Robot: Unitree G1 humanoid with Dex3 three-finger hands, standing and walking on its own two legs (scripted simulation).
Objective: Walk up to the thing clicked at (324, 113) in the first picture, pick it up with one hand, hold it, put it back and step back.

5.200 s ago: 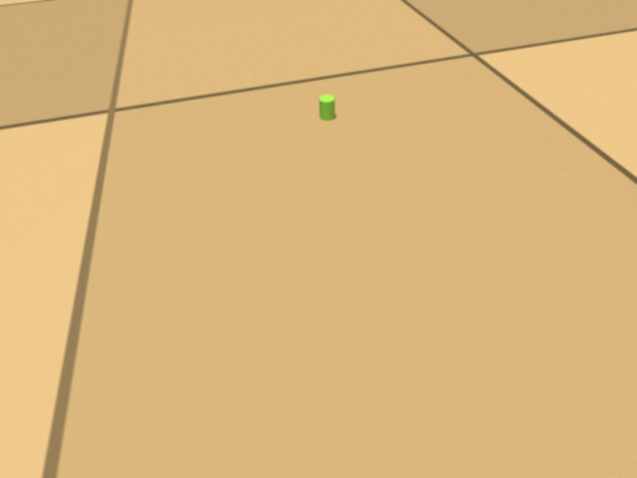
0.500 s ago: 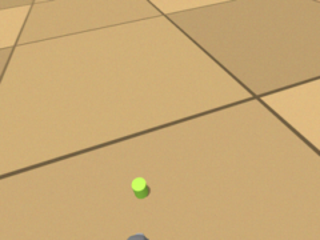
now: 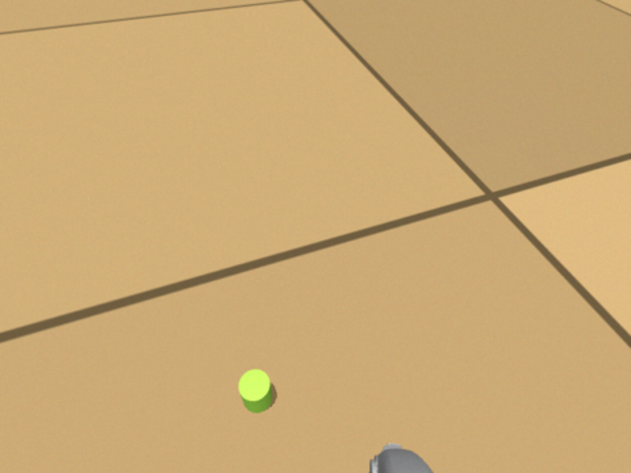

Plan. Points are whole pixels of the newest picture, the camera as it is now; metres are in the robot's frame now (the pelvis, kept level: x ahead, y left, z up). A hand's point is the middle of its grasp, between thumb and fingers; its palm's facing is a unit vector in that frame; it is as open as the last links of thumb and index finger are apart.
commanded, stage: walk up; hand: left
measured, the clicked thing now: (256, 391) +0.45 +0.18 -0.71
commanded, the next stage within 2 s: none
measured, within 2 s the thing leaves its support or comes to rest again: neither
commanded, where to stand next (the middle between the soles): +0.11 -0.03 m, yaw +0 degrees
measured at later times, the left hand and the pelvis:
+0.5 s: hand out of the picture +0.13 +0.22 -0.15, palm faces +0.00 -0.95 -0.30, open 7.4 cm; pelvis +0.02 -0.02 +0.00, yaw +0 degrees
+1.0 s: hand out of the picture +0.09 +0.23 -0.15, palm faces +0.05 -0.94 -0.34, open 7.4 cm; pelvis +0.05 -0.03 +0.01, yaw +2 degrees
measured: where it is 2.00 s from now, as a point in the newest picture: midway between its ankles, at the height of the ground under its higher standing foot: outside the picture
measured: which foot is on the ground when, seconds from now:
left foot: down 0.00-1.00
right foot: up 0.00-0.08, down 0.10-1.00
